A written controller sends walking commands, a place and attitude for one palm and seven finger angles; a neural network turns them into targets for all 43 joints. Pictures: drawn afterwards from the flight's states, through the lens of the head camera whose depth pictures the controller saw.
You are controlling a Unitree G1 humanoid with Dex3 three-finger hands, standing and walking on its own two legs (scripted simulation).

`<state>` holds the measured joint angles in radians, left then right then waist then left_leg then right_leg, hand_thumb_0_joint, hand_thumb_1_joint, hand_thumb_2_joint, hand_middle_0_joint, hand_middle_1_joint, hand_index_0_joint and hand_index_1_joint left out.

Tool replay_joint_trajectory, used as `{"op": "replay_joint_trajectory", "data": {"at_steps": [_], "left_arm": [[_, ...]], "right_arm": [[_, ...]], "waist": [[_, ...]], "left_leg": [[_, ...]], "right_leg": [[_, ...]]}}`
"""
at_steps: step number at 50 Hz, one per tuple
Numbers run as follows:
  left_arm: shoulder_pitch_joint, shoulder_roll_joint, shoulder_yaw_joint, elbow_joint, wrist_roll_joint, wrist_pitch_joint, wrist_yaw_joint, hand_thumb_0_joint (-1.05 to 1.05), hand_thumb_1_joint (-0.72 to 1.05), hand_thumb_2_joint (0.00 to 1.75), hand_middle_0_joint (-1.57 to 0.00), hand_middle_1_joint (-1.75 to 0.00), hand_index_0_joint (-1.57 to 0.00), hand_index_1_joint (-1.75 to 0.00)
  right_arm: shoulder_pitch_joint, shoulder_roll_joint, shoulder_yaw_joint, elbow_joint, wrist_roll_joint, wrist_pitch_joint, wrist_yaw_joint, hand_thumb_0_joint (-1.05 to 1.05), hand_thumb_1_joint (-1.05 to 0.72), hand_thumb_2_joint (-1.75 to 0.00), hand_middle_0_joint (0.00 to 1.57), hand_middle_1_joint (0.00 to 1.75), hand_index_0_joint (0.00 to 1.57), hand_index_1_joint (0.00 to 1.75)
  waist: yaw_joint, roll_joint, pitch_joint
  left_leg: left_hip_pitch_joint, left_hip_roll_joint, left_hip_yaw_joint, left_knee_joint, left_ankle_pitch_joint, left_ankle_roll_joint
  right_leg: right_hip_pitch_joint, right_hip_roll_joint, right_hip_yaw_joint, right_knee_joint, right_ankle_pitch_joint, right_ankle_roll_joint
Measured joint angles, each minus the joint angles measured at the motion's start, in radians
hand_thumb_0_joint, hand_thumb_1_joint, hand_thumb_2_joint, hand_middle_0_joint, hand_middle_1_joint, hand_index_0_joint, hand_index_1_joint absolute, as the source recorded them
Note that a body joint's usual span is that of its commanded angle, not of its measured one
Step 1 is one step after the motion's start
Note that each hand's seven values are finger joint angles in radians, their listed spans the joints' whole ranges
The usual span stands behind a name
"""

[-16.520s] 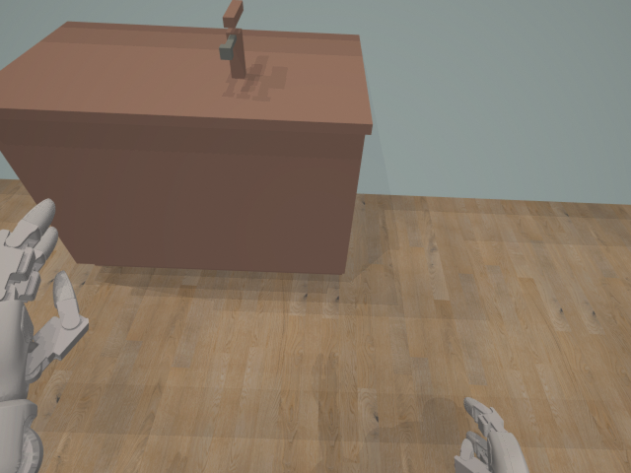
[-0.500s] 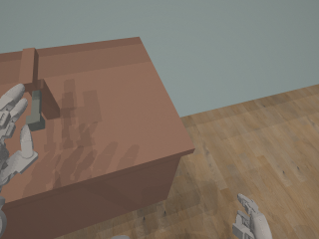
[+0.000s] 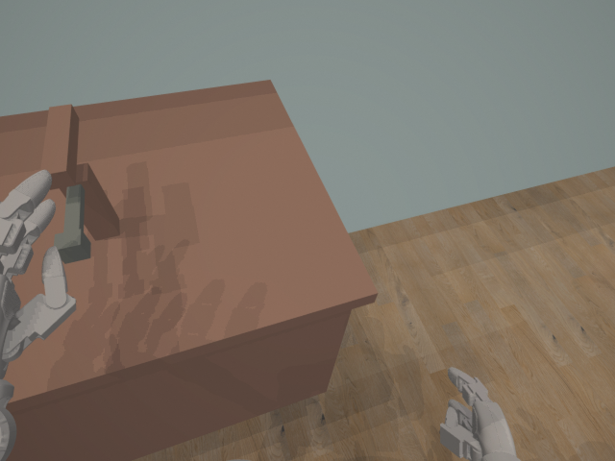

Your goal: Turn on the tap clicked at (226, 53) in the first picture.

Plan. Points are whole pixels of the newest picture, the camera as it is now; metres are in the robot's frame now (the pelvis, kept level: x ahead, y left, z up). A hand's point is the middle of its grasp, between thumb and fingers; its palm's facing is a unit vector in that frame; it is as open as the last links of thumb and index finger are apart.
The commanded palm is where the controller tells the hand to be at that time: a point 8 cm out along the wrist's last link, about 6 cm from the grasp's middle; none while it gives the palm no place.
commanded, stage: shuffle to correct the standing spot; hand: left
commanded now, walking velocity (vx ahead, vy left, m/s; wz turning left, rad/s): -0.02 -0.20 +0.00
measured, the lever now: (72, 246) +0.32 +0.31 +0.10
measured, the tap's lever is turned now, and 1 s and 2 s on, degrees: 0 0 0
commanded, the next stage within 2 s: none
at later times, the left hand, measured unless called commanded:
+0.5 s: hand (71, 309) +0.22 +0.23 +0.16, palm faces +0.29 -0.87 -0.39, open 7.4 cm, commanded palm +0.16 +0.28 +0.18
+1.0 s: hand (72, 311) +0.21 +0.23 +0.16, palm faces +0.30 -0.87 -0.39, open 7.4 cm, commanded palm +0.16 +0.28 +0.18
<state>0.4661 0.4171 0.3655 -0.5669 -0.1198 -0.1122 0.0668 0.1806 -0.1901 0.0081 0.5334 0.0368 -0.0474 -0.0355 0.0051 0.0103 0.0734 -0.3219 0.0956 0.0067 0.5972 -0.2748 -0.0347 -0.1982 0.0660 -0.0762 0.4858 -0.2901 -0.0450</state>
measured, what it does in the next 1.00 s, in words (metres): stands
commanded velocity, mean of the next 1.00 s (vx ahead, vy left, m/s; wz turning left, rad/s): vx -0.02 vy -0.20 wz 0.00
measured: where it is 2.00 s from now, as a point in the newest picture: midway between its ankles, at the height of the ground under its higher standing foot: outside the picture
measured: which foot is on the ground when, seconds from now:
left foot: down 0.00-1.00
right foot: down 0.00-1.00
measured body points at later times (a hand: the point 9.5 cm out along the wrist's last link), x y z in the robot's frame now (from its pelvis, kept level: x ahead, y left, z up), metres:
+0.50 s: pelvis +0.00 +0.00 +0.00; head +0.03 +0.01 +0.45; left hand +0.19 +0.28 +0.18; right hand +0.17 -0.23 -0.08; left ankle +0.02 +0.14 -0.73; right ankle -0.02 -0.09 -0.73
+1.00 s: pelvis +0.00 +0.00 +0.00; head +0.03 +0.00 +0.45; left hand +0.19 +0.28 +0.19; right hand +0.17 -0.24 -0.08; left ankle +0.02 +0.14 -0.73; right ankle -0.02 -0.09 -0.73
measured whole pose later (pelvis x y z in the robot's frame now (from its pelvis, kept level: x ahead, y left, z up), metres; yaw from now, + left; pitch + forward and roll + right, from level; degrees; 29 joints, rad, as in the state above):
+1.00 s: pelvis +0.00 +0.00 +0.00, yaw +0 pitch +0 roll -2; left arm 0.49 0.41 0.35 -0.57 -0.12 -0.10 0.08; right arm 0.19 -0.20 0.00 0.55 0.03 -0.04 -0.04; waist 0.00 0.02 0.07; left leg -0.31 0.09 0.00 0.58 -0.26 -0.04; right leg -0.20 0.06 -0.08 0.48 -0.29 -0.05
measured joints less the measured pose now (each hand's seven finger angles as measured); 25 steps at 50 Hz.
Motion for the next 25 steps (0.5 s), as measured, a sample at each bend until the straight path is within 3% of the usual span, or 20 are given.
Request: {"op": "replay_joint_trajectory", "data": {"at_steps": [25], "left_arm": [[0.018, -0.015, -0.012, 0.016, 0.003, 0.007, 0.010, 0.01, 0.89, 0.89, -0.21, -0.30, -0.21, -0.30]], "right_arm": [[0.023, -0.013, -0.007, 0.013, -0.001, -0.003, -0.005, 0.01, -0.90, -0.90, 0.20, 0.30, 0.20, 0.30]], "waist": [[-0.006, 0.012, -0.010]], "left_leg": [[0.002, -0.002, 0.003, -0.017, 0.014, 0.000]], "right_leg": [[-0.004, -0.002, 0.001, -0.005, 0.008, -0.001]]}}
